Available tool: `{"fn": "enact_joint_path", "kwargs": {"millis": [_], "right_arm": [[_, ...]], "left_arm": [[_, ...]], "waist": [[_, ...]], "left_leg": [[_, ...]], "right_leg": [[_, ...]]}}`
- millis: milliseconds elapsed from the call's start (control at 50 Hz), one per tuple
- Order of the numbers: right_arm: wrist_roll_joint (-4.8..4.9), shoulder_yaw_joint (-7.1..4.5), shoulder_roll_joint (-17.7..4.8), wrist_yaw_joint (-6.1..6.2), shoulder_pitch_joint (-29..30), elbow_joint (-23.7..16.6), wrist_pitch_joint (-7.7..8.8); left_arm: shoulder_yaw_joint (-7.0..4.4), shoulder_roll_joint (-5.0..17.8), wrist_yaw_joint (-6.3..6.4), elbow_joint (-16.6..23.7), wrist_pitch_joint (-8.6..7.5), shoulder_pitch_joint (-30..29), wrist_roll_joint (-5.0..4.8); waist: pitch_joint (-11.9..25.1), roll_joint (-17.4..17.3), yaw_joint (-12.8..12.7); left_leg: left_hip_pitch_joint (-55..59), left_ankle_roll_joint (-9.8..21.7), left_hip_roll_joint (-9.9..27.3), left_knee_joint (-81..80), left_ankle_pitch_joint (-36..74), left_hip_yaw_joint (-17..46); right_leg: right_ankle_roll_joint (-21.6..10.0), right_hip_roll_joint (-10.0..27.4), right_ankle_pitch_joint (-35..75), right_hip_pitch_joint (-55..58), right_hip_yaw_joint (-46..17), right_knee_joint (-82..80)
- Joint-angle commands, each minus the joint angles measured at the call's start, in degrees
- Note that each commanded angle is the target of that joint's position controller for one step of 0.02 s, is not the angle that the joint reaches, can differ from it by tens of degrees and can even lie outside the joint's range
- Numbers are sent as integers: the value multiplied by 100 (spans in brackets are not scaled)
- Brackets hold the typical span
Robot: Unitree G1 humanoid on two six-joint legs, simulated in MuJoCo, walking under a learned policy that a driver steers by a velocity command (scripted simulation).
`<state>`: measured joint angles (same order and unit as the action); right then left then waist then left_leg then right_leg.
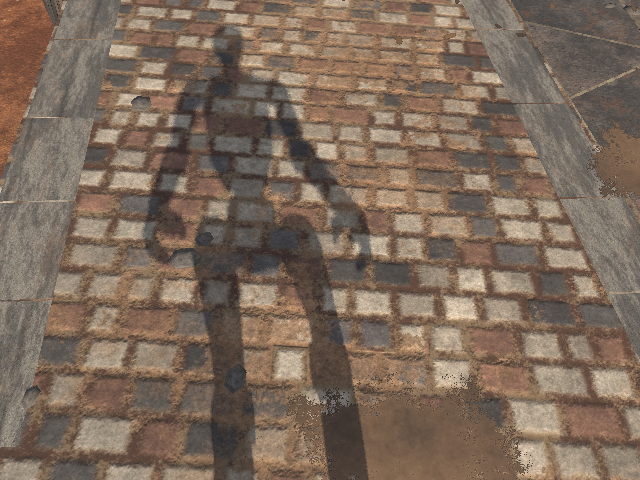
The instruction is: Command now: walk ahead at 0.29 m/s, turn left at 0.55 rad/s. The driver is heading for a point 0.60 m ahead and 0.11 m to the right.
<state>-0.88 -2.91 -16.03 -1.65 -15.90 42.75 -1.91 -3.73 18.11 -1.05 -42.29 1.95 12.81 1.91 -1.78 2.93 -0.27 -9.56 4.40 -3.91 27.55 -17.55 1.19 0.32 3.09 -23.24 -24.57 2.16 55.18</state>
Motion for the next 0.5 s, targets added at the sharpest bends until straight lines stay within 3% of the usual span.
{"fn": "enact_joint_path", "kwargs": {"millis": [20, 60, 160, 280, 340, 380, 400, 420, 440, 460, 480, 500], "right_arm": [[22, -169, -834, 121, -26, -240, 213], [49, -156, -809, 88, -311, -98, 357], [17, -121, -772, 110, -853, 214, 479], [-68, -64, -753, 181, -1138, 542, 584], [-87, -39, -773, 252, -991, 666, 622], [-112, -33, -866, 285, -857, 714, 638], [-130, -48, -935, 289, -835, 737, 610], [-96, -39, -975, 299, -775, 712, 616], [41, 81, -592, 252, -943, 438, 674], [-37, 52, -574, 195, -886, 322, 731], [-136, 35, -745, 168, -467, 227, 759], [-98, 60, -762, 127, -207, 155, 822]], "left_arm": [[-137, 596, -106, 336, -221, -312, 96], [-109, 468, -134, 262, -209, -266, 76], [-65, 357, -170, 305, -211, -779, 30], [37, 207, -260, 532, -284, -1399, -8], [71, 164, -262, 574, -309, -1293, -21], [11, 263, -174, 358, -319, -567, -41], [-55, 381, -121, 115, -353, 207, -47], [-130, 533, -59, -136, -408, 1070, 8], [-328, 1240, 21, -209, -413, 1760, 100], [-326, 1283, -31, -235, -395, 1511, -62], [-315, 1133, -58, -218, -390, 1017, -202], [-258, 864, -57, -144, -385, 697, -194]], "waist": [[-365, -941, 94], [-211, -785, 104], [-365, -842, 377], [-679, -764, 512], [-658, -746, 329], [-130, -817, -28], [350, -779, -369], [816, -642, -786], [1496, 369, -853], [1734, 987, -510], [1027, 356, -380], [533, -89, -295]], "left_leg": [[724, 779, 1259, -2036, -550, 1979], [902, 808, 1237, -1963, 361, 1740], [1302, 811, 1329, -2102, 835, 1443], [1487, 737, 1553, -2048, 2206, 801], [1516, 567, 1646, -1827, 3547, 394], [1543, 383, 1574, -770, 5989, 50], [1505, 296, 1484, 316, 6627, -116], [723, 177, 1328, 1650, 5910, -315], [-1061, -96, 707, 3876, 3456, -606], [-2463, -176, -279, 5240, -880, -56], [-2892, -101, 187, 5456, -496, 509], [-2882, -87, 470, 5153, -41, 440]], "right_leg": [[97, 116, 891, -1512, -259, 229], [144, 104, 1173, -1492, -178, 102], [184, 157, 1594, -1951, -49, -545], [-152, 3, 1638, -1830, 74, -1379], [-512, -249, 1431, -1160, 236, -1874], [-757, -671, 1126, 27, 490, -1994], [-872, -910, 1031, 865, 559, -2212], [-1053, -734, 1171, 2209, 206, -2544], [-1727, 829, -21, 3806, -2271, -2884], [-2244, 1718, 367, 4178, -5011, -3926], [-2164, 1540, 320, 3593, -4385, -3938], [-2052, 1396, 678, 2838, -3579, -4016]]}}
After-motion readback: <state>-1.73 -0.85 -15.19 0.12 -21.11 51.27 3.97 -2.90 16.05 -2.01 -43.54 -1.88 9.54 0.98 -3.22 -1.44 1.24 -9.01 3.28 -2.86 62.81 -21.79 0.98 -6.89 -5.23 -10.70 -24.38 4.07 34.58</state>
